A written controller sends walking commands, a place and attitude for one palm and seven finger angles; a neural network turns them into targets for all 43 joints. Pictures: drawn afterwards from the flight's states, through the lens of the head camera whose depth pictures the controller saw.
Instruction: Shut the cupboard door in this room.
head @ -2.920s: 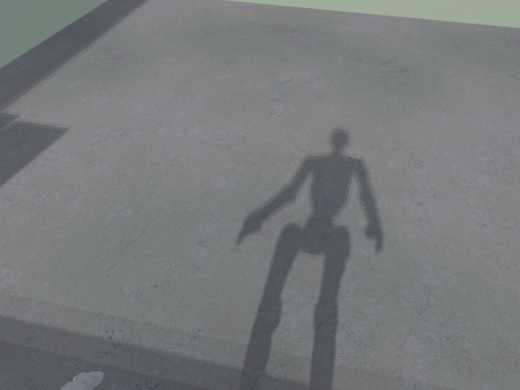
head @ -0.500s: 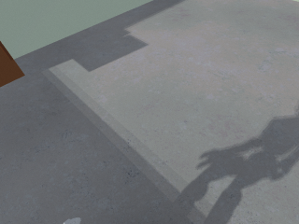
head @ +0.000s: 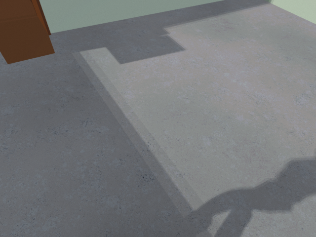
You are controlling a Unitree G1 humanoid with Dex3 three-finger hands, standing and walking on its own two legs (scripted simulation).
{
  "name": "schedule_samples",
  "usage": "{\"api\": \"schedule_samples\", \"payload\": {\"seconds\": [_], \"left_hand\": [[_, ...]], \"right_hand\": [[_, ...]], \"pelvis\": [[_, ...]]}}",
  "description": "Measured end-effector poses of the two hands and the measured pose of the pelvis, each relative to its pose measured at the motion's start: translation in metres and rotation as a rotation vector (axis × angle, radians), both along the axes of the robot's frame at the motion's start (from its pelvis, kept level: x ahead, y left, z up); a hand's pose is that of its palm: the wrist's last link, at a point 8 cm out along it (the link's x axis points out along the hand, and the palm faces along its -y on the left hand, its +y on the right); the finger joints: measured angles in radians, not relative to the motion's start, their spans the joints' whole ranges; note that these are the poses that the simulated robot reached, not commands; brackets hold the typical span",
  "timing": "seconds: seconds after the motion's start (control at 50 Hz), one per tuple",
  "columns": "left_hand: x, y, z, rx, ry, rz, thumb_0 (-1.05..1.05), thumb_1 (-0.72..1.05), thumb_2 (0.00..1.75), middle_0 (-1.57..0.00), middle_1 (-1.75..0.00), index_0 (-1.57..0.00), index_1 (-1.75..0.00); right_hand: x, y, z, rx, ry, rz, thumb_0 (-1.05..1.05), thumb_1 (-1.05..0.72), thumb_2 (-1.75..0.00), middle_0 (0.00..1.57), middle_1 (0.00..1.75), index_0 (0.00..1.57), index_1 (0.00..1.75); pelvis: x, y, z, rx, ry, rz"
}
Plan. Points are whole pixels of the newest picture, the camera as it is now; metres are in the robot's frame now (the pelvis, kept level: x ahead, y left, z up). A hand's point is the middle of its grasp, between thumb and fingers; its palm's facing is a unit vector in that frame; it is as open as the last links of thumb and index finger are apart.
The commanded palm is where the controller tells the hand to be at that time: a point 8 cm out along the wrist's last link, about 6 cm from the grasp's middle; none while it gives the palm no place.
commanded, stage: turn or walk to find it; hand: left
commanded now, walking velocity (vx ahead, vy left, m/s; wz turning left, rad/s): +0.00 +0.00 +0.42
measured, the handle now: out of the picture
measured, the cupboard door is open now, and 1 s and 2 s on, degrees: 89 89 89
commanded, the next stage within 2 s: stand and wait in 0.50 s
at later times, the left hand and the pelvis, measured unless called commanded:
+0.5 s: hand out of the picture +0.00 +0.17 -0.16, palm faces +0.18 -0.95 -0.24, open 7.3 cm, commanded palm none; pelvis -0.04 -0.02 +0.00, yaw +10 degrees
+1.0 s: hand out of the picture -0.11 +0.21 -0.18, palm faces +0.26 -0.94 -0.20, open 7.3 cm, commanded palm none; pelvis -0.07 +0.03 +0.00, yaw +12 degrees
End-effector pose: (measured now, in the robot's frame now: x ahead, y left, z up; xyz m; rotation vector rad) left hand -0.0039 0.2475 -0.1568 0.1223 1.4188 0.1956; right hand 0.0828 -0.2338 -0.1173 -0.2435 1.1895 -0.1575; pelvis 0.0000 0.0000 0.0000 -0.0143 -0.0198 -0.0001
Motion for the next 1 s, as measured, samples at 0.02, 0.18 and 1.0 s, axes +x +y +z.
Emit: {"api": "schedule_samples", "payload": {"seconds": [0.02,0.18,1.0], "left_hand": [[-0.002,0.002,0.002,-0.001,0.001,0.002,0.01,0.91,0.89,-0.20,-0.30,-0.20,-0.30],[0.006,0.001,0.014,0.000,-0.056,0.012,0.01,0.91,0.89,-0.20,-0.30,-0.20,-0.30],[-0.119,0.009,0.013,0.008,-0.027,0.198,0.00,0.91,0.89,-0.20,-0.30,-0.20,-0.30]], "right_hand": [[0.000,0.005,0.001,0.007,-0.003,0.002,0.00,-0.91,-0.90,0.20,0.30,0.20,0.30],[-0.018,0.015,-0.003,0.036,0.021,-0.008,-0.01,-0.93,-0.90,0.21,0.30,0.20,0.30],[-0.042,0.057,-0.015,0.059,0.033,0.185,0.00,-0.93,-0.90,0.21,0.30,0.20,0.30]], "pelvis": [[0.000,0.002,0.002,-0.001,0.000,0.001],[-0.010,0.008,0.007,-0.001,0.004,0.036],[-0.072,0.029,0.003,0.025,-0.002,0.214]]}}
